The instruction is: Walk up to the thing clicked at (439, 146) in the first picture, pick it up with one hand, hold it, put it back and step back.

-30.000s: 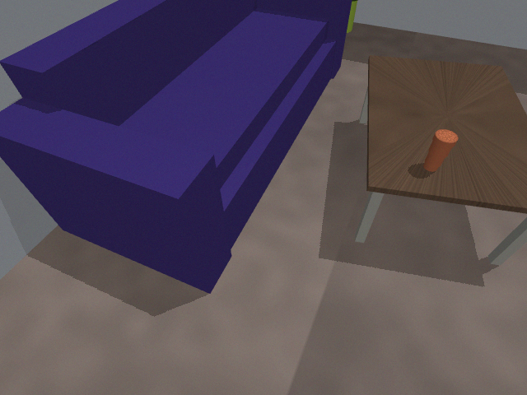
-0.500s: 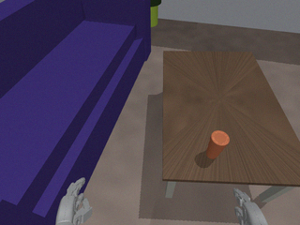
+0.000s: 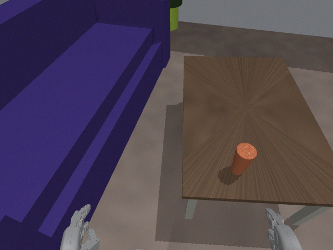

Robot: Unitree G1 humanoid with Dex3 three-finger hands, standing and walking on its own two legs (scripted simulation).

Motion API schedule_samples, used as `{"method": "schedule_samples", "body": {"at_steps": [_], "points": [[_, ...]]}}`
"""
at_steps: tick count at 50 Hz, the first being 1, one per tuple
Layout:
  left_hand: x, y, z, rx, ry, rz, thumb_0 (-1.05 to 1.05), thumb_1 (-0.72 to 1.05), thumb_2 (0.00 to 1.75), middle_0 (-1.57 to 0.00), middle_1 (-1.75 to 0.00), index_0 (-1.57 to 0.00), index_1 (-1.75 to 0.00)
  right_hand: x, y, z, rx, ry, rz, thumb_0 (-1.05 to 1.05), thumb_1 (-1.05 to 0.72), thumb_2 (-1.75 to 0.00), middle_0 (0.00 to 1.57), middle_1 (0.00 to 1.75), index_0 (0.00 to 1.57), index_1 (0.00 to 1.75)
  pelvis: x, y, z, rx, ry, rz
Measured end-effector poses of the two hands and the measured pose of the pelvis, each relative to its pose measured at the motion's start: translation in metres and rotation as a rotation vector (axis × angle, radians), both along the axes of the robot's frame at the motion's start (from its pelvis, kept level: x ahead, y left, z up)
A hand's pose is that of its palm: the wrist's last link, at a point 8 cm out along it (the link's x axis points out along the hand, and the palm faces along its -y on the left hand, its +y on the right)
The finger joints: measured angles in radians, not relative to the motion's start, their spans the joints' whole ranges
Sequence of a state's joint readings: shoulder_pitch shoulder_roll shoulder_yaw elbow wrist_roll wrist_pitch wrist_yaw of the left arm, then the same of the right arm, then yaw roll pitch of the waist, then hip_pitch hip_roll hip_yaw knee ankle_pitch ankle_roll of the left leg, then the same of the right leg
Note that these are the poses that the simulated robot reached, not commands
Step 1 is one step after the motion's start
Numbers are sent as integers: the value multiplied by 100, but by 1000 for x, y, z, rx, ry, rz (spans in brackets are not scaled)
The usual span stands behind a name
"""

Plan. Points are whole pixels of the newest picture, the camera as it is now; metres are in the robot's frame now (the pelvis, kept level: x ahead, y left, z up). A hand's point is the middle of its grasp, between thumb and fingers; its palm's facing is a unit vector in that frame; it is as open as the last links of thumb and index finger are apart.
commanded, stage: home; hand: right
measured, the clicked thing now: (241, 161) +0.49 -0.26 -0.24
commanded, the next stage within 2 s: none
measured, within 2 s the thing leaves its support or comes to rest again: neither
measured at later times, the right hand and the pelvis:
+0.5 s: hand (263, 241) +0.17 -0.19 -0.05, palm faces +0.04 +0.98 -0.20, open 17.6 cm; pelvis +0.01 -0.01 +0.00, yaw +0 degrees
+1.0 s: hand (261, 243) +0.16 -0.19 -0.05, palm faces +0.05 +0.98 -0.19, open 17.5 cm; pelvis +0.00 -0.01 +0.00, yaw +0 degrees
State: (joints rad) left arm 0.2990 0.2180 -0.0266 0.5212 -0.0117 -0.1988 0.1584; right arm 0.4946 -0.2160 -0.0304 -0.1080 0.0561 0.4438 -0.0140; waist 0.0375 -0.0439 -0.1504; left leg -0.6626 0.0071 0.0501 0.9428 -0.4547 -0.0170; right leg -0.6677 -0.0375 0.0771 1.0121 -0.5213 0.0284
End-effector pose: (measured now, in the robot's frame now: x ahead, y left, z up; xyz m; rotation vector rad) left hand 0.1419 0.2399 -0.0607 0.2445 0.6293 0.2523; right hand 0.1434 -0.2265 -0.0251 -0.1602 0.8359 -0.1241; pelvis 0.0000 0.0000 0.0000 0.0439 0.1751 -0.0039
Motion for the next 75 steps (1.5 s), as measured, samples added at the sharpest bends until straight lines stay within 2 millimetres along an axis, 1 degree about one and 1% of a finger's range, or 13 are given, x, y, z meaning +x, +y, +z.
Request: {"method": "schedule_samples", "body": {"at_steps": [5,12,24,36,54,64,75], "points": [[1,-3,2,13,-12,1,2,90,90,-20,-30,-21,-30,0,-7,2,-10,-13,2,-1,58,-3,5,4,5,4,-1,-5,-1,6,1,1],[9,-13,6,9,-48,-4,2,90,90,-20,-30,-21,-31,3,-11,3,-4,-14,13,-1,57,-3,5,4,5,4,0,-11,-1,10,7,4],[20,-22,5,4,-50,-24,2,90,90,-20,-30,-21,-31,8,-16,2,-7,-8,7,-1,56,-4,5,5,5,5,7,-14,-2,13,16,0],[19,-19,4,2,-40,-18,2,90,90,-20,-30,-21,-31,11,-14,3,-6,-5,8,-1,55,-4,5,5,5,5,9,-13,-1,13,16,-1],[12,-10,4,8,-44,-11,2,90,90,-20,-30,-21,-31,3,-8,3,-7,-9,3,-1,55,-4,5,5,5,5,2,-7,-2,7,6,0],[8,-9,4,11,-45,-11,2,90,90,-20,-30,-21,-31,-1,-7,3,-6,-10,5,-1,54,-4,5,5,5,5,-1,-6,-2,7,6,-2],[7,-11,3,10,-47,-9,2,90,90,-20,-30,-21,-31,-1,-9,3,-8,-14,8,-1,54,-5,5,5,5,5,-2,-8,-2,8,3,-1]]}}
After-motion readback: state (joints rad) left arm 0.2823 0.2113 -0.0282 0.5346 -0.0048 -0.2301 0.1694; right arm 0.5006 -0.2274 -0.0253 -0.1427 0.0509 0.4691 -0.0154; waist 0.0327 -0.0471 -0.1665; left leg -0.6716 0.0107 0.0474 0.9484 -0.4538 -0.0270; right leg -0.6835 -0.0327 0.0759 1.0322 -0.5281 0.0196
